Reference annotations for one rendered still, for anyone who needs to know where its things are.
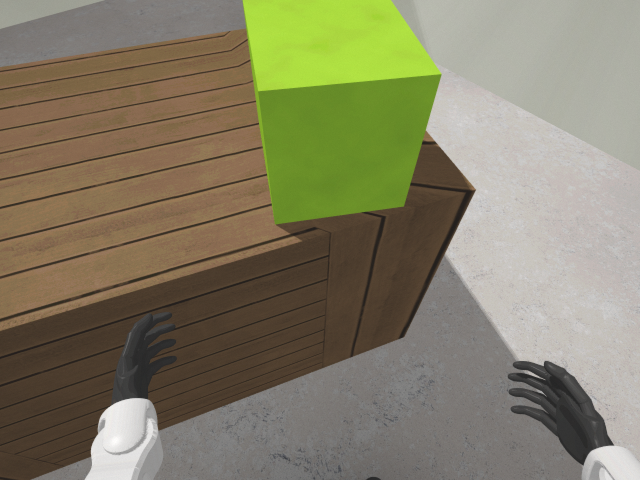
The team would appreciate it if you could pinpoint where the pedestal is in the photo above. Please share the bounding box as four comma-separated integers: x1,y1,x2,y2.
0,29,476,480

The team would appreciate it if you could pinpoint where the left robot hand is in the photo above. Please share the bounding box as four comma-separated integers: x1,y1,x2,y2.
111,312,177,405

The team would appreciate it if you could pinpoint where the right robot forearm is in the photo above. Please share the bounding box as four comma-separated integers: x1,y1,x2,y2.
581,446,640,480

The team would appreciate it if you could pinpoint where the right robot hand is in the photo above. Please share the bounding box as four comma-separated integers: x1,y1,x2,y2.
508,361,614,465

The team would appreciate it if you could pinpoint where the left robot forearm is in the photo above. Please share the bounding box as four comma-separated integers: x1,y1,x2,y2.
85,398,163,480

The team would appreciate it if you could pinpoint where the carton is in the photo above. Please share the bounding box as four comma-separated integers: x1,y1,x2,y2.
243,0,442,224

